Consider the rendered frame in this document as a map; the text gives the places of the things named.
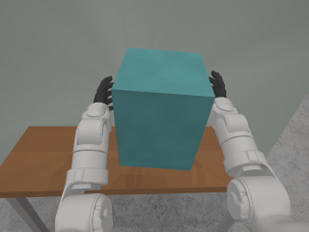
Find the left robot upper arm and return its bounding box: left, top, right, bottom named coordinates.
left=55, top=193, right=113, bottom=232

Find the left robot hand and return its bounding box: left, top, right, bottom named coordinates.
left=93, top=75, right=114, bottom=111

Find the carton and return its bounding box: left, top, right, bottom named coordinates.
left=111, top=47, right=215, bottom=171

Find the left robot forearm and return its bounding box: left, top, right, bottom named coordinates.
left=54, top=102, right=112, bottom=231

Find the table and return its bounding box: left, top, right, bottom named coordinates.
left=0, top=126, right=235, bottom=232

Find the right robot hand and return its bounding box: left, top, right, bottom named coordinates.
left=209, top=71, right=227, bottom=98

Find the right robot upper arm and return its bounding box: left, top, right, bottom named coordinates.
left=227, top=175, right=309, bottom=232

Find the right robot forearm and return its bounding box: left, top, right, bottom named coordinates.
left=208, top=97, right=291, bottom=212

